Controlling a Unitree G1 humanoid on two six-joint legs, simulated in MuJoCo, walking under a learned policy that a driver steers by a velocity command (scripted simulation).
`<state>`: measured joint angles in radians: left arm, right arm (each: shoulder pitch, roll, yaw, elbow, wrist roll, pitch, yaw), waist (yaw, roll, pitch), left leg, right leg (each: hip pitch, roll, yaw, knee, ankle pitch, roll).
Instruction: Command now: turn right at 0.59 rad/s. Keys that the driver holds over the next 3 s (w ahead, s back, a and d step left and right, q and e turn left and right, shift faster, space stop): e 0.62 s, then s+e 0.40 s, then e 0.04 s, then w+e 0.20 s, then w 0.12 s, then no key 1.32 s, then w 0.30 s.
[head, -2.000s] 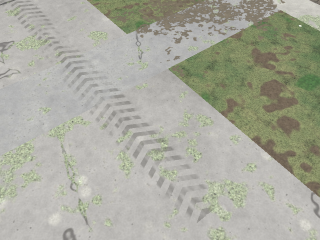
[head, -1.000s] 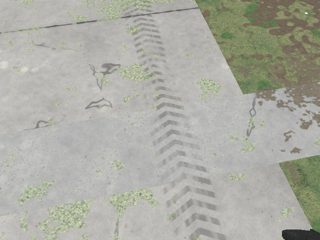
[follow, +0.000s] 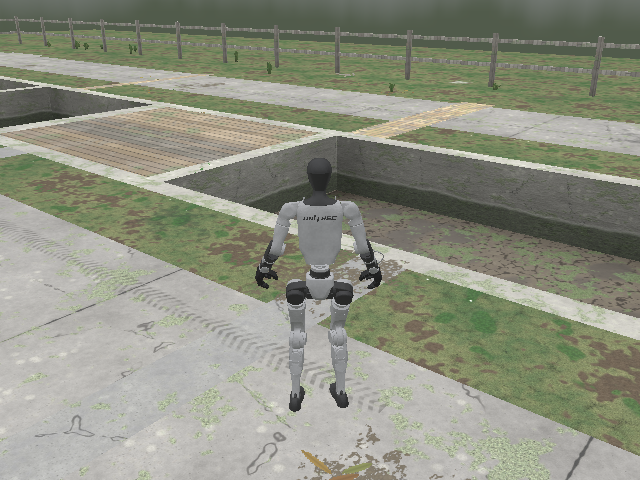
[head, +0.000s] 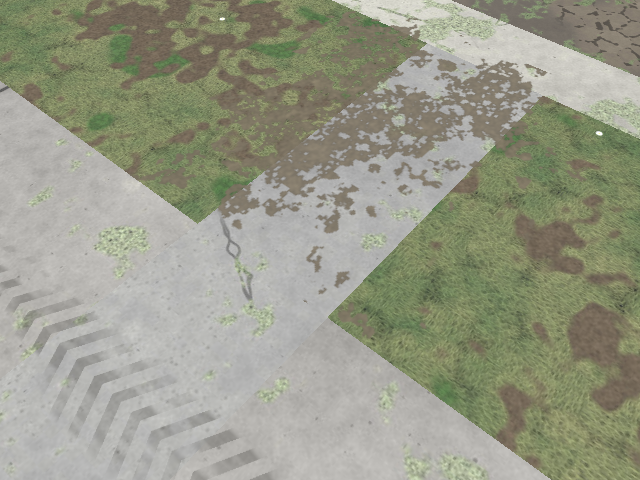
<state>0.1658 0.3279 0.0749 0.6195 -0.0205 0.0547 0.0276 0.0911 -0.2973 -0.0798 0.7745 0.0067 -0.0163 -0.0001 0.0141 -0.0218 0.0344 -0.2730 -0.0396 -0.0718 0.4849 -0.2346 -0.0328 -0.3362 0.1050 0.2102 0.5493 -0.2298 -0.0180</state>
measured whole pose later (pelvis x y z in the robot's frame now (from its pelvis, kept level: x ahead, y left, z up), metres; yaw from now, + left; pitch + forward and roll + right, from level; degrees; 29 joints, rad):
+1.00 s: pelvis -0.02 +0.01 +0.00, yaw -36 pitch +1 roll +0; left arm 0.11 0.34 0.08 0.60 -0.03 0.07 0.03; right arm 0.13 -0.30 -0.08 0.74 0.01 0.01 0.00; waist 0.01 -0.05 0.08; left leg -0.25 -0.06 -0.08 0.53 -0.28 0.00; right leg -0.39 0.13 0.31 0.59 -0.25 0.02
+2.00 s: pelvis -0.02 -0.06 +0.00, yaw -51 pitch +0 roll +1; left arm 0.26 0.27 0.03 0.83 0.01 0.00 0.02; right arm 0.10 -0.26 -0.03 0.73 0.00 0.00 0.00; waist 0.02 -0.02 0.04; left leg -0.32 0.00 0.03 0.52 -0.20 0.01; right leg -0.06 0.03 0.02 0.47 -0.40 -0.03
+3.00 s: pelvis +0.04 -0.06 -0.01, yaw -51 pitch -1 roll +1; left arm 0.43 0.24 0.04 1.04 -0.02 -0.05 0.03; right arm 0.15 -0.26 -0.07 1.01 0.03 -0.09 0.02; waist 0.00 -0.04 0.03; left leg -0.31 -0.03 0.09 0.61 -0.29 0.07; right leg -0.08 -0.04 0.05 0.69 -0.49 0.01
